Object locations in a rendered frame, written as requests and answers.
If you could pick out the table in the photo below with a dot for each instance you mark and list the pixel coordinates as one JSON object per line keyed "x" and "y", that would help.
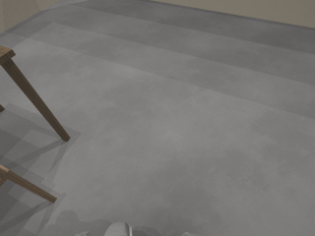
{"x": 14, "y": 72}

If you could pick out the left robot thigh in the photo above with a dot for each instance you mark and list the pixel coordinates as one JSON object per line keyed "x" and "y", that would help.
{"x": 120, "y": 228}

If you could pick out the chair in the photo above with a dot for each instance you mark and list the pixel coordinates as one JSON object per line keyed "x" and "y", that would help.
{"x": 10, "y": 175}

